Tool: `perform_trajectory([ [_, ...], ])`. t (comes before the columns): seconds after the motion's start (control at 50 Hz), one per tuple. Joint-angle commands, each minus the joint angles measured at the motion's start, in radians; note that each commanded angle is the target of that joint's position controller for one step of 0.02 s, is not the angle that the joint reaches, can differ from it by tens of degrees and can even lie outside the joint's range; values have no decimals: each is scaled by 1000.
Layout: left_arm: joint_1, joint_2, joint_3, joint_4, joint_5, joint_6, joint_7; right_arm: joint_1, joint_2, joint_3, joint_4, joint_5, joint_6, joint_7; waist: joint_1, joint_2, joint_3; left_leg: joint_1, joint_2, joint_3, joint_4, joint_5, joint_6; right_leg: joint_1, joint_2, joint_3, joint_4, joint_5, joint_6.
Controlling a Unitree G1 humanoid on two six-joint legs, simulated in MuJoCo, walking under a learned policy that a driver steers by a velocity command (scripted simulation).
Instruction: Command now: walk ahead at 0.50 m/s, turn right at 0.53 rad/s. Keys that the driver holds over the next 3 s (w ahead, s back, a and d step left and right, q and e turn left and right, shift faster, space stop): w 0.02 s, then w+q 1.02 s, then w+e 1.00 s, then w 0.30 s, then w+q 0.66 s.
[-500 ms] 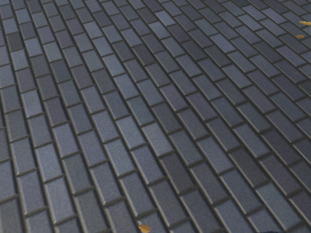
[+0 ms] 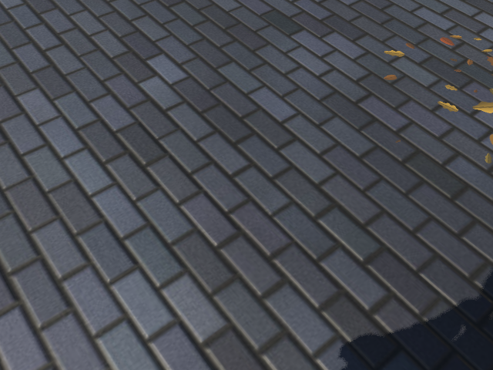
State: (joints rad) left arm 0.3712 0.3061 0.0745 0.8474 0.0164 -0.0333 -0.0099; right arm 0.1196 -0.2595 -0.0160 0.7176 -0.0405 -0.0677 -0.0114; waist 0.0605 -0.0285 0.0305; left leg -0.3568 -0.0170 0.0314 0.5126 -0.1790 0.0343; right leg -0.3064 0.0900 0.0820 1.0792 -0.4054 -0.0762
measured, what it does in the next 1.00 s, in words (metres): walks ahead, turning left: right foot, then left foot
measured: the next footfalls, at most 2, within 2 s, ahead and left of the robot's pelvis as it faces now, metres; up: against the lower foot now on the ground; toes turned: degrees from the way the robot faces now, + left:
right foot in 0.36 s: +0.32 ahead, -0.12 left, +0.00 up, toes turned +1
left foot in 0.88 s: +0.55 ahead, +0.15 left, +0.00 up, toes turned +24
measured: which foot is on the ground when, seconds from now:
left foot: down 0.00-0.38, up 0.40-0.86, down 0.88-1.00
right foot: up 0.00-0.34, down 0.36-0.90, up 0.92-1.00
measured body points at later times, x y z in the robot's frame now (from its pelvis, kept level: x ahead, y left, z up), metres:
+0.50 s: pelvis +0.25 -0.03 +0.01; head +0.27 -0.05 +0.46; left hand +0.38 +0.22 -0.09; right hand +0.27 -0.30 -0.14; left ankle +0.15 +0.09 -0.66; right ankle +0.28 -0.12 -0.73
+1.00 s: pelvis +0.48 +0.07 -0.01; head +0.51 +0.09 +0.44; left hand +0.42 +0.33 -0.14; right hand +0.72 -0.12 -0.12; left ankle +0.51 +0.13 -0.73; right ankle +0.42 -0.11 -0.63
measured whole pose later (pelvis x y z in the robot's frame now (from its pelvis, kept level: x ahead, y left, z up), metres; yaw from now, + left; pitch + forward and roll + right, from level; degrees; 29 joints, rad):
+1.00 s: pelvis +0.48 +0.07 -0.01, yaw +24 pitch +0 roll +0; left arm 0.29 0.25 0.04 0.84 0.02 -0.06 0.00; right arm 0.16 -0.27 -0.07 0.78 -0.02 -0.01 0.02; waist 0.03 -0.01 0.07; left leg -0.36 -0.10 0.06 0.56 -0.20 0.12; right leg -0.34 -0.08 -0.05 1.22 -0.37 0.01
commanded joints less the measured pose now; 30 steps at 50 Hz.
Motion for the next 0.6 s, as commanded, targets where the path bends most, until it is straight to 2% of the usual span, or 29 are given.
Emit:
perform_trajectory([
  [0.02,-9,59,9,-70,23,9,-24,135,-88,-30,-2,8,-14,-2,-62,133,-25,250,273,-298,-303,9,107,-281,-118,5,64,78,21],
  [0.06,-13,28,-1,-74,26,16,-32,190,-87,-31,34,17,-38,12,-55,136,-41,235,252,-246,-310,168,125,-259,-98,17,36,98,24],
  [0.1,-54,19,-7,-87,29,15,-36,214,-102,-36,63,25,-50,21,-46,136,-30,244,249,-213,-331,219,151,-299,-92,22,-16,134,34],
  [0.16,-192,12,-25,-131,38,8,-42,231,-98,-36,92,38,-40,26,-52,124,4,238,210,-166,-360,245,165,-332,-142,-70,-195,235,63],
  [0.18,-245,-5,-36,-146,34,4,-44,246,-98,-36,102,38,-36,27,-66,124,12,217,190,-148,-359,260,160,-301,-143,-92,-271,269,72],
  [0.22,-321,-20,-51,-166,22,-4,-45,287,-123,-45,123,34,-30,27,-89,127,19,195,180,-137,-344,295,154,-228,-127,-118,-386,299,82],
  [0.26,-356,-4,-53,-177,14,-11,-38,326,-151,-54,142,30,-23,28,-101,126,14,216,199,-162,-312,331,150,-179,-110,-127,-447,297,80],
  [0.3,-360,17,-49,-184,12,-21,-26,338,-162,-58,153,28,-17,25,-94,129,8,246,222,-201,-270,347,143,-132,-102,-119,-493,264,64],
  [0.32,-329,26,-46,-177,12,-27,-19,335,-165,-60,157,28,-13,23,-75,129,-2,252,225,-215,-233,350,134,-76,-93,-116,-531,243,55],
  [0.34,-254,35,-40,-153,16,-36,-10,323,-167,-61,159,33,-11,22,-34,110,-27,232,203,-203,-149,388,118,42,-77,-120,-605,256,41],
  [0.36,-132,76,-23,-112,32,-49,4,331,-143,-55,160,39,-12,23,11,54,-103,172,144,-160,22,379,97,237,-108,-82,-643,254,15],
  [0.38,39,158,-2,-99,55,-58,19,304,-89,-41,115,46,-17,24,85,-71,-244,18,75,-102,301,119,71,462,-352,166,-685,94,-37],
  [0.4,49,245,21,-100,47,-41,23,388,-18,-29,84,63,-11,17,39,-265,-300,-254,-47,-19,546,-361,50,579,-560,515,-804,-16,-119],
  [0.42,4,157,6,-106,24,-31,21,362,-114,-54,114,35,10,8,26,-115,-202,-311,10,-83,648,-333,62,472,-529,518,-821,-87,-130],
  [0.44,-66,81,-14,-112,17,-34,17,319,-103,-58,115,32,15,17,-7,-60,-90,-318,46,-102,649,-245,63,371,-473,377,-840,-37,-111],
  [0.46,-105,41,-23,-110,14,-40,14,297,-77,-55,116,32,19,24,-29,-57,-38,-294,72,-95,624,-187,53,293,-425,257,-870,91,-92],
  [0.5,-121,9,-30,-96,10,-55,19,288,-65,-60,122,13,41,37,-62,-88,-8,-253,93,-80,603,-138,30,218,-362,102,-901,251,-61],
  [0.56,-80,20,-21,-65,-1,-78,19,223,-40,-60,93,9,59,54,-76,-63,-7,-292,99,-68,607,-60,12,222,-359,-8,-921,428,-72],
  [0.6,-52,24,-17,-47,-1,-81,20,156,-32,-58,68,6,65,63,-71,-54,6,-350,109,-63,579,1,1,240,-361,-66,-932,471,-80],
])
Over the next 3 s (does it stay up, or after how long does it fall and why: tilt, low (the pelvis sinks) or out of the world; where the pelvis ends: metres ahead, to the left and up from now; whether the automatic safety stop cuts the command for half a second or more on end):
stays up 1.53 0.26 -0.02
